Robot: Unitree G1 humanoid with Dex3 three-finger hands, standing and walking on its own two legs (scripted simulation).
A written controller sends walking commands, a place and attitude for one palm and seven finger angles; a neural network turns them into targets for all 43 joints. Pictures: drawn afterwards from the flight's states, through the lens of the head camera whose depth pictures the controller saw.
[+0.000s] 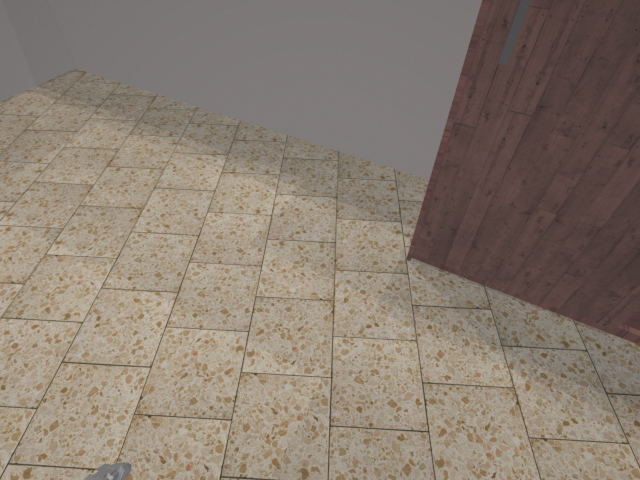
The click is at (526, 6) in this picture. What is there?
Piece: wardrobe's sliding door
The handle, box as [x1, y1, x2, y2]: [498, 0, 530, 64]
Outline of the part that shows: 530,0 521,0 498,63 506,64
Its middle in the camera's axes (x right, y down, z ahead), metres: +0.45 -0.52 +0.86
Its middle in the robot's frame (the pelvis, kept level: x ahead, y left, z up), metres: +1.03 -0.40 +0.21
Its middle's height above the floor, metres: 0.98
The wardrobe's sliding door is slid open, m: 0.00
